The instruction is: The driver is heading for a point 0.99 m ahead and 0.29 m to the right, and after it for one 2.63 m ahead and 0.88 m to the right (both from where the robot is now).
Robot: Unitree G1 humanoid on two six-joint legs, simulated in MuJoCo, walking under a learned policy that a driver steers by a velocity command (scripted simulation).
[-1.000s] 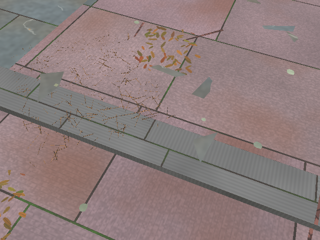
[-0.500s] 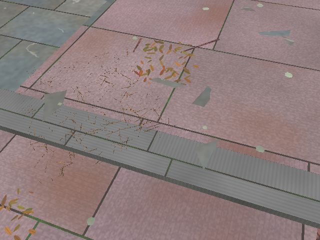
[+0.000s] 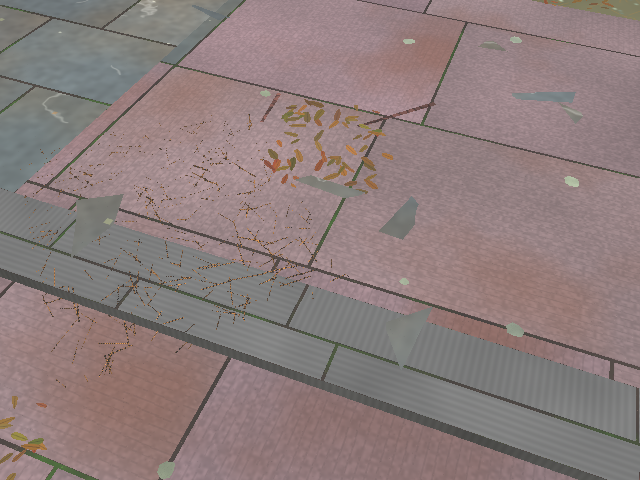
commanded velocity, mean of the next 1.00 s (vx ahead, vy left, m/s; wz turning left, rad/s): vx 0.46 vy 0.00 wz -0.36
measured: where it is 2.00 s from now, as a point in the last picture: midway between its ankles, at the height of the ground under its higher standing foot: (474, 342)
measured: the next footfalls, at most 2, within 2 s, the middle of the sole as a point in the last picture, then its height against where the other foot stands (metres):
right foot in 0.48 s outside the picture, level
left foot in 0.98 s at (319, 397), level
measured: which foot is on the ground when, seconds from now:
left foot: down 0.00-0.48, up 0.50-0.96, down 0.98-1.00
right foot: down 0.00-0.00, up 0.02-0.46, down 0.48-1.00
